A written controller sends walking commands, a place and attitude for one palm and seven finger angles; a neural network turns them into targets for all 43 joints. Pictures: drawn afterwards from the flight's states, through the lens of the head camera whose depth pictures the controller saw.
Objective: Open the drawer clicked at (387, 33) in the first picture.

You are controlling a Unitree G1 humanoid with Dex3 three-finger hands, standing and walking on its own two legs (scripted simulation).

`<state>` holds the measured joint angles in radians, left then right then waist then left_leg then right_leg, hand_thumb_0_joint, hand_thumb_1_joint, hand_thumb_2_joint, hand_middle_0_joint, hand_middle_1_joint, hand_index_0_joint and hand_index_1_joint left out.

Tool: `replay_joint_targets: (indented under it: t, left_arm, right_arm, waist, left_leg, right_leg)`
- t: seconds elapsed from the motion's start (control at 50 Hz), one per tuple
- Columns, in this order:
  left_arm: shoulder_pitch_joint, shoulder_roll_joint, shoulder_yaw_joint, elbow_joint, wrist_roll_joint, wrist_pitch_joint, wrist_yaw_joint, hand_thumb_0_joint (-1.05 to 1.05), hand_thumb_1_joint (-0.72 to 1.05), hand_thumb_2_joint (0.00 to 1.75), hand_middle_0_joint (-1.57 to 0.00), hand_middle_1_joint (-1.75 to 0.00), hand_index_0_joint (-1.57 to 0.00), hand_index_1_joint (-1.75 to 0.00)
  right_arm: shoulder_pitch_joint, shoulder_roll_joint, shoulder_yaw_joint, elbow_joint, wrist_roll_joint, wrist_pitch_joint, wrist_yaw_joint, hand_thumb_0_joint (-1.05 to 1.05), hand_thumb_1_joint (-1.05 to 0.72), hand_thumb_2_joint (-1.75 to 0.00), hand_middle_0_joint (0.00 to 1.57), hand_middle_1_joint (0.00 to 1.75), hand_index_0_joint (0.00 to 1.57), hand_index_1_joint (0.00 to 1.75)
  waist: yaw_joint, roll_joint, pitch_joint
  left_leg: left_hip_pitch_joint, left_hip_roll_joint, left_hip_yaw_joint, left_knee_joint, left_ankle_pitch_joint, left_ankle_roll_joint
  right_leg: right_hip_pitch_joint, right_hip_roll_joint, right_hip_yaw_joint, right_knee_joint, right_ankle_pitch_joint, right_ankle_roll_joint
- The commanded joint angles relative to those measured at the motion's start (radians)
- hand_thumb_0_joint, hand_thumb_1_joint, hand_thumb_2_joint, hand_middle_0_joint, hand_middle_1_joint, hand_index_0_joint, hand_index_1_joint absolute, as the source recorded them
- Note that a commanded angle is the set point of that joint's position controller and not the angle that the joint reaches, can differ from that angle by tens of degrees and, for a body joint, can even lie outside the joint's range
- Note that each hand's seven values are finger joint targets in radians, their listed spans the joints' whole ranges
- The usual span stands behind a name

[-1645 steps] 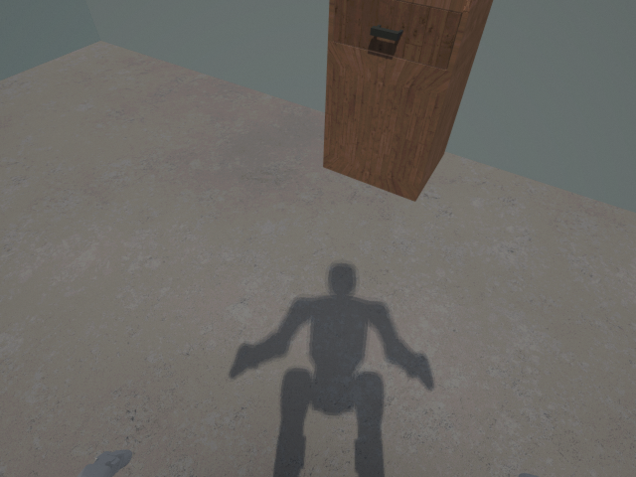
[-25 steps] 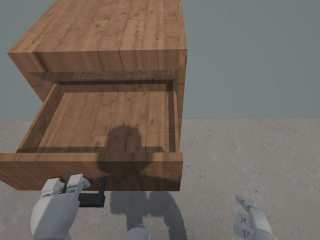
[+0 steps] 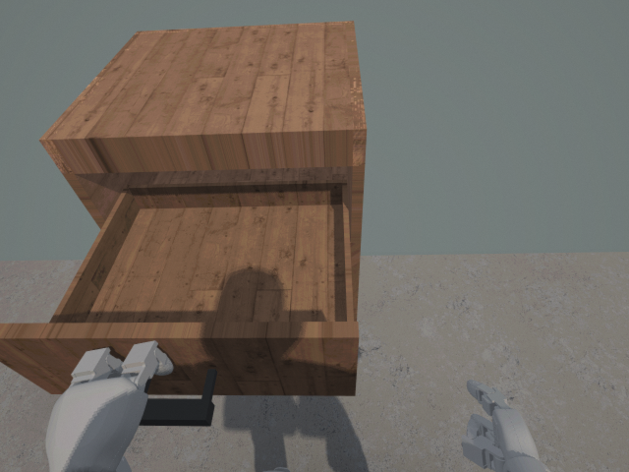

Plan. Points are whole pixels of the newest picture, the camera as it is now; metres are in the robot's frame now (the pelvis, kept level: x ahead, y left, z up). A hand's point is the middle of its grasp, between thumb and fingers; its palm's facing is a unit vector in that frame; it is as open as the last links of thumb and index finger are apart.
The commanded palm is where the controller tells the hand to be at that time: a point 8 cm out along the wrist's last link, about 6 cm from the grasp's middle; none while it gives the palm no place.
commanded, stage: lift the hand off the handle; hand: left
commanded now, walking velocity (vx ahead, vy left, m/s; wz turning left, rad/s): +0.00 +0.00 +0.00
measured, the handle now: (174, 394) +0.21 +0.21 +0.00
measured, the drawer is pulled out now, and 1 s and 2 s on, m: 0.30 0.30 0.30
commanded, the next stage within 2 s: draw the hand back to the body in 0.86 s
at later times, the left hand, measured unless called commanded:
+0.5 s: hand (92, 398) +0.17 +0.24 +0.11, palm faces +0.08 -0.12 -0.99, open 13.7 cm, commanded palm +0.14 +0.23 +0.17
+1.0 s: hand (79, 394) +0.16 +0.24 +0.13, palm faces +0.04 -0.18 -0.98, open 13.9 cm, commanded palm +0.13 +0.23 +0.20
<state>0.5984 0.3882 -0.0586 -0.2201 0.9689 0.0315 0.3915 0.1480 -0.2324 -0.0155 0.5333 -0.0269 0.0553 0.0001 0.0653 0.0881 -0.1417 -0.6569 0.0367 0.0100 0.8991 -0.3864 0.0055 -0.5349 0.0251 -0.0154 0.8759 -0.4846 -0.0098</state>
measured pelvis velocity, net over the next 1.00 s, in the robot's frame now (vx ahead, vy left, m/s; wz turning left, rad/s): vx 0.01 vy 0.01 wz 0.01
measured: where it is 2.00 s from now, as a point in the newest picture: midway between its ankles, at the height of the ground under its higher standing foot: outside the picture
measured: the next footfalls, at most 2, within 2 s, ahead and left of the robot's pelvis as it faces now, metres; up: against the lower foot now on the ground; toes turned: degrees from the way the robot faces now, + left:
none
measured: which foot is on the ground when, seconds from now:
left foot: down 0.00-1.00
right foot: down 0.00-1.00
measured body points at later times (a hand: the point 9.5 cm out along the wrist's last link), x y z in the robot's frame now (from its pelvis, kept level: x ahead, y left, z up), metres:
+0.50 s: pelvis +0.01 +0.00 +0.02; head +0.01 -0.04 +0.47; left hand +0.16 +0.24 +0.16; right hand +0.23 -0.20 -0.06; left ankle +0.04 +0.12 -0.69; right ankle -0.03 -0.12 -0.69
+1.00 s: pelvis +0.01 +0.01 +0.04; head +0.00 -0.03 +0.48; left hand +0.15 +0.24 +0.19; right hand +0.25 -0.18 -0.04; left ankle +0.04 +0.12 -0.69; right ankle -0.03 -0.12 -0.69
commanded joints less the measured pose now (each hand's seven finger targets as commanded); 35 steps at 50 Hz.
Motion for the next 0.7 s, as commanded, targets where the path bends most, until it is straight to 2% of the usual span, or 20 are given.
replay_joint_targets:
  t: [0.0, 0.02, 0.04, 0.1, 0.12, 0.2, 0.22, 0.3, 0.32, 0.38, 0.42, 0.44, 0.48, 0.56, 0.58, 0.6, 0.62, 0.64, 0.66, 0.68]
  left_arm:
    - [-0.039, 0.144, 0.105, -0.266, 0.003, -0.011, 0.033, 0.00, -0.50, 0.30, -0.30, -1.20, -0.30, -1.20]
    - [-0.019, 0.117, 0.081, -0.267, -0.003, -0.007, 0.024, 0.00, -0.50, 0.30, -0.30, -1.20, -0.30, -1.20]
    - [-0.033, 0.149, 0.106, -0.283, -0.001, -0.008, 0.020, 0.00, -0.50, 0.30, -0.30, -1.20, -0.30, -1.20]
    - [-0.020, 0.164, 0.127, -0.299, -0.005, 0.002, 0.003, 0.00, -0.50, 0.30, -0.30, -1.20, -0.30, -1.20]
    - [-0.016, 0.141, 0.106, -0.301, -0.009, 0.005, -0.005, 0.00, -0.50, 0.30, -0.30, -1.20, -0.30, -1.20]
    - [-0.006, 0.186, 0.146, -0.350, -0.021, 0.005, -0.028, 0.00, -0.50, 0.30, -0.30, -1.20, -0.30, -1.20]
    - [-0.014, 0.175, 0.141, -0.356, -0.026, 0.004, -0.035, 0.00, -0.50, 0.30, -0.30, -1.20, -0.30, -1.20]
    - [0.002, 0.210, 0.182, -0.380, -0.038, 0.004, -0.058, 0.00, -0.50, 0.30, -0.30, -1.20, -0.30, -1.20]
    - [-0.009, 0.194, 0.168, -0.396, -0.047, 0.004, -0.065, 0.00, -0.50, 0.30, -0.30, -1.20, -0.30, -1.20]
    - [0.030, 0.233, 0.226, -0.396, -0.069, 0.007, -0.083, 0.00, -0.50, 0.30, -0.30, -1.20, -0.30, -1.20]
    - [0.038, 0.217, 0.208, -0.424, -0.079, 0.001, -0.101, 0.00, -0.50, 0.30, -0.30, -1.20, -0.30, -1.20]
    - [0.056, 0.214, 0.202, -0.422, -0.082, 0.002, -0.113, 0.00, -0.50, 0.30, -0.30, -1.20, -0.30, -1.20]
    - [0.053, 0.194, 0.188, -0.449, -0.100, 0.014, -0.133, 0.00, -0.50, 0.30, -0.30, -1.20, -0.30, -1.20]
    - [0.051, 0.225, 0.196, -0.494, -0.100, 0.014, -0.164, 0.00, -0.50, 0.30, -0.30, -1.20, -0.30, -1.20]
    - [0.067, 0.226, 0.210, -0.499, -0.104, 0.021, -0.167, 0.00, -0.50, 0.30, -0.30, -1.20, -0.30, -1.20]
    - [0.051, 0.240, 0.205, -0.515, -0.089, 0.016, -0.173, 0.00, -0.50, 0.30, -0.30, -1.20, -0.30, -1.20]
    - [0.037, 0.229, 0.198, -0.536, -0.094, 0.015, -0.175, 0.00, -0.50, 0.30, -0.30, -1.20, -0.30, -1.20]
    - [0.040, 0.239, 0.206, -0.531, -0.089, 0.013, -0.180, 0.00, -0.50, 0.30, -0.30, -1.20, -0.30, -1.20]
    - [0.028, 0.234, 0.199, -0.571, -0.092, 0.013, -0.179, 0.00, -0.50, 0.30, -0.30, -1.20, -0.30, -1.20]
    - [0.050, 0.245, 0.231, -0.578, -0.101, 0.023, -0.178, 0.00, -0.50, 0.30, -0.30, -1.20, -0.30, -1.20]
  right_arm:
    - [-0.133, -0.087, -0.023, -0.172, 0.002, -0.047, 0.010, 0.00, -0.90, -0.90, 0.20, 0.30, 0.20, 0.30]
    - [-0.130, -0.085, -0.030, -0.175, 0.008, -0.049, 0.009, 0.00, -0.90, -0.90, 0.20, 0.30, 0.20, 0.30]
    - [-0.133, -0.088, -0.025, -0.179, 0.005, -0.046, 0.012, 0.00, -0.90, -0.90, 0.20, 0.30, 0.20, 0.30]
    - [-0.140, -0.085, -0.020, -0.183, 0.008, -0.045, 0.013, 0.00, -0.90, -0.90, 0.20, 0.30, 0.20, 0.30]
    - [-0.143, -0.080, -0.023, -0.180, 0.016, -0.044, 0.012, 0.00, -0.90, -0.90, 0.20, 0.30, 0.20, 0.30]
    - [-0.146, -0.080, -0.015, -0.186, 0.014, -0.048, 0.014, 0.00, -0.90, -0.90, 0.20, 0.30, 0.20, 0.30]
    - [-0.151, -0.078, -0.017, -0.181, 0.020, -0.048, 0.010, 0.00, -0.90, -0.90, 0.20, 0.30, 0.20, 0.30]
    - [-0.153, -0.081, -0.011, -0.180, 0.017, -0.047, 0.011, 0.00, -0.90, -0.90, 0.20, 0.30, 0.20, 0.30]
    - [-0.160, -0.078, -0.012, -0.182, 0.023, -0.050, 0.009, 0.00, -0.90, -0.90, 0.20, 0.30, 0.20, 0.30]
    - [-0.177, -0.081, -0.011, -0.180, 0.027, -0.053, 0.004, 0.00, -0.90, -0.90, 0.20, 0.30, 0.20, 0.30]
    - [-0.169, -0.082, -0.012, -0.180, 0.030, -0.050, 0.007, 0.00, -0.90, -0.90, 0.20, 0.30, 0.20, 0.30]
    - [-0.168, -0.085, -0.014, -0.179, 0.028, -0.047, 0.009, 0.00, -0.90, -0.90, 0.20, 0.30, 0.20, 0.30]
    - [-0.188, -0.086, -0.011, -0.190, 0.038, -0.050, 0.013, 0.00, -0.90, -0.90, 0.20, 0.30, 0.20, 0.30]
    - [-0.175, -0.091, -0.011, -0.198, 0.037, -0.048, 0.012, 0.00, -0.90, -0.90, 0.20, 0.30, 0.20, 0.30]
    - [-0.197, -0.092, -0.008, -0.200, 0.043, -0.050, 0.011, 0.00, -0.90, -0.90, 0.20, 0.30, 0.20, 0.30]
    - [-0.173, -0.093, -0.003, -0.200, 0.034, -0.046, 0.016, 0.00, -0.90, -0.90, 0.20, 0.30, 0.20, 0.30]
    - [-0.179, -0.091, -0.006, -0.202, 0.040, -0.046, 0.016, 0.00, -0.90, -0.90, 0.20, 0.30, 0.20, 0.30]
    - [-0.175, -0.094, -0.008, -0.201, 0.035, -0.040, 0.018, 0.00, -0.90, -0.90, 0.20, 0.30, 0.20, 0.30]
    - [-0.178, -0.094, -0.005, -0.212, 0.037, -0.045, 0.019, 0.00, -0.90, -0.90, 0.20, 0.30, 0.20, 0.30]
    - [-0.203, -0.090, -0.004, -0.214, 0.047, -0.049, 0.020, 0.00, -0.90, -0.90, 0.20, 0.30, 0.20, 0.30]
  waist:
    - [-0.001, -0.029, -0.097]
    - [-0.004, -0.044, -0.082]
    - [0.002, -0.052, -0.088]
    - [0.013, -0.068, -0.087]
    - [0.007, -0.051, -0.059]
    - [0.025, -0.046, -0.075]
    - [0.012, -0.049, -0.050]
    - [0.028, -0.048, -0.057]
    - [0.014, -0.043, -0.036]
    - [0.030, -0.051, -0.035]
    - [0.027, -0.038, -0.035]
    - [0.040, -0.035, -0.041]
    - [0.028, -0.037, -0.023]
    - [0.036, -0.071, -0.020]
    - [0.045, -0.049, -0.016]
    - [0.050, -0.055, -0.027]
    - [0.039, -0.050, -0.006]
    - [0.051, -0.052, -0.008]
    - [0.042, -0.047, -0.014]
    - [0.051, -0.015, -0.008]
  left_leg:
    - [0.304, -0.017, -0.015, -0.130, 0.182, 0.023]
    - [0.300, -0.013, -0.014, -0.138, 0.177, 0.027]
    - [0.307, -0.015, -0.016, -0.141, 0.176, 0.025]
    - [0.321, -0.016, -0.015, -0.158, 0.176, 0.023]
    - [0.320, -0.012, -0.015, -0.172, 0.169, 0.024]
    - [0.354, -0.015, -0.011, -0.183, 0.187, 0.024]
    - [0.353, -0.013, -0.010, -0.191, 0.184, 0.024]
    - [0.381, -0.019, -0.007, -0.203, 0.213, 0.023]
    - [0.382, -0.014, -0.006, -0.212, 0.208, 0.024]
    - [0.398, -0.017, -0.008, -0.226, 0.221, 0.020]
    - [0.408, -0.016, -0.002, -0.239, 0.237, 0.021]
    - [0.416, -0.019, 0.001, -0.240, 0.257, 0.022]
    - [0.424, -0.011, -0.007, -0.258, 0.257, 0.019]
    - [0.439, -0.005, -0.002, -0.279, 0.274, 0.023]
    - [0.447, -0.007, -0.006, -0.285, 0.274, 0.019]
    - [0.454, -0.008, -0.001, -0.283, 0.287, 0.023]
    - [0.455, -0.001, -0.003, -0.292, 0.288, 0.020]
    - [0.458, -0.005, -0.002, -0.297, 0.291, 0.020]
    - [0.471, 0.001, -0.003, -0.297, 0.302, 0.020]
    - [0.475, 0.004, -0.010, -0.304, 0.299, 0.015]
  right_leg:
    - [-0.096, 0.009, -0.001, -0.195, 0.226, -0.033]
    - [-0.082, 0.009, -0.010, -0.199, 0.230, -0.031]
    - [-0.084, 0.007, -0.005, -0.210, 0.221, -0.030]
    - [-0.056, 0.005, 0.004, -0.227, 0.228, -0.029]
    - [-0.050, 0.006, -0.002, -0.232, 0.220, -0.030]
    - [-0.020, 0.002, 0.004, -0.258, 0.235, -0.028]
    - [-0.013, 0.000, 0.009, -0.269, 0.246, -0.028]
    - [0.021, -0.002, 0.017, -0.296, 0.284, -0.024]
    - [0.026, -0.009, 0.017, -0.302, 0.293, -0.022]
    - [0.067, -0.011, 0.033, -0.329, 0.328, -0.021]
    - [0.082, -0.016, 0.022, -0.332, 0.341, -0.017]
    - [0.088, -0.009, 0.008, -0.336, 0.354, -0.014]
    - [0.099, -0.015, 0.017, -0.350, 0.345, -0.014]
    - [0.117, -0.022, 0.001, -0.368, 0.346, -0.006]
    - [0.127, -0.018, 0.019, -0.379, 0.349, -0.012]
    - [0.120, -0.016, -0.008, -0.374, 0.343, -0.009]
    - [0.122, -0.022, 0.001, -0.377, 0.347, -0.010]
    - [0.122, -0.013, -0.015, -0.383, 0.329, -0.009]
    - [0.130, -0.026, -0.004, -0.385, 0.350, -0.009]
    - [0.142, -0.017, 0.009, -0.392, 0.342, -0.017]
